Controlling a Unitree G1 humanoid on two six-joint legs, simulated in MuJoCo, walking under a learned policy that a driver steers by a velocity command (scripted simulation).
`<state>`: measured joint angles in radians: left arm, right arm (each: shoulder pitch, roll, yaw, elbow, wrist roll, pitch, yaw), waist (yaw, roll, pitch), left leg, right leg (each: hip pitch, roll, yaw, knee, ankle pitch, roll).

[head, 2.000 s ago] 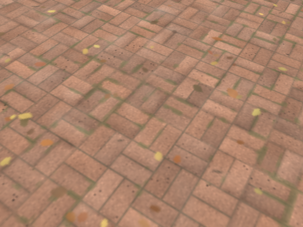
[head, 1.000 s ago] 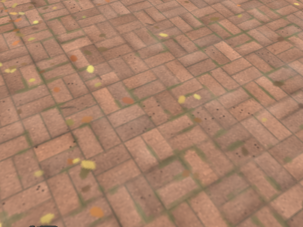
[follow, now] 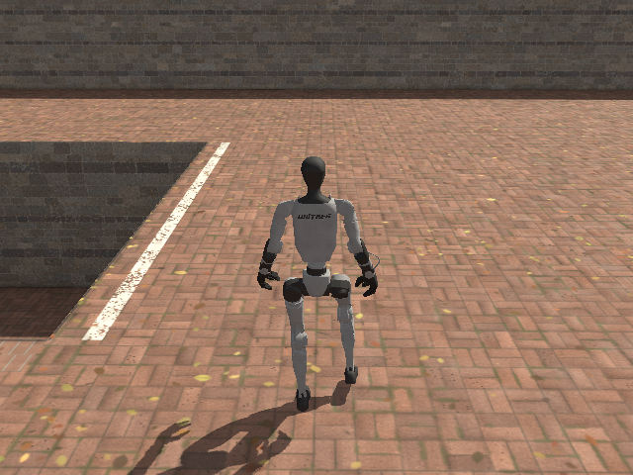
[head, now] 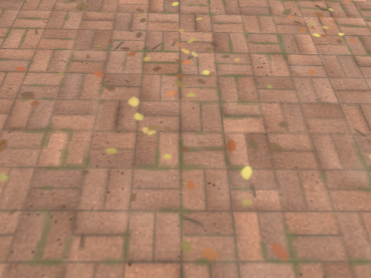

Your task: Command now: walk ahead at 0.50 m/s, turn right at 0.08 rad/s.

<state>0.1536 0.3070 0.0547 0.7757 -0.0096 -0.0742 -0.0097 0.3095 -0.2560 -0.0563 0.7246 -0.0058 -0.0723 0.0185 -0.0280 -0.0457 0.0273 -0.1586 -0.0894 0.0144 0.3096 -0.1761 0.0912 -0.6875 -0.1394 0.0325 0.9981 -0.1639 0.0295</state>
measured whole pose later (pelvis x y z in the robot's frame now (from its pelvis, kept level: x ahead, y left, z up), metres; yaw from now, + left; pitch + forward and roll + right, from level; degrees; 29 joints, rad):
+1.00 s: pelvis +0.56 -0.11 +0.00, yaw -33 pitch +2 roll +1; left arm 0.23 0.32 0.07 0.64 -0.02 -0.01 -0.01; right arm 0.31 -0.27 -0.06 0.77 -0.01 -0.10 0.00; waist -0.05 -0.06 0.01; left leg -0.17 -0.02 0.08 0.36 -0.21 0.02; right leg -0.63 -0.06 0.06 1.09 -0.28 0.01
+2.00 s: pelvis +1.03 -0.31 +0.00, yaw -6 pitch +2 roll -1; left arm 0.10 0.31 0.07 0.70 0.01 -0.09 0.01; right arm 0.32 -0.27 -0.06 0.73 0.01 -0.05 0.01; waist -0.05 -0.03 0.05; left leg -0.21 -0.10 -0.08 0.36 -0.17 0.10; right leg -0.65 -0.10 0.08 0.93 -0.18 0.05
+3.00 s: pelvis +1.21 -0.33 -0.01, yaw +26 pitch +1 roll -1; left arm 0.13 0.31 0.07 0.79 -0.01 0.03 0.00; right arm 0.17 -0.27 -0.04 0.63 -0.01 0.02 -0.02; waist 0.00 -0.03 0.02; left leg -0.27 -0.05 -0.07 0.48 -0.23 0.06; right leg -0.40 -0.03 0.01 0.79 -0.36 0.07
